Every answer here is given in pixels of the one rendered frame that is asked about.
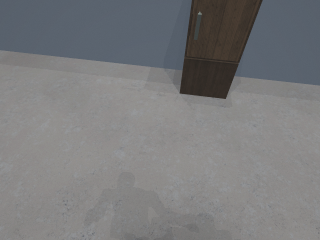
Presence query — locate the handle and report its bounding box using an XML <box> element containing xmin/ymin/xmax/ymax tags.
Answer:
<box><xmin>194</xmin><ymin>11</ymin><xmax>202</xmax><ymax>40</ymax></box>

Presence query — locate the cupboard door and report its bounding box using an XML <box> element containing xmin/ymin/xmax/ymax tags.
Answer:
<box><xmin>187</xmin><ymin>0</ymin><xmax>260</xmax><ymax>62</ymax></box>

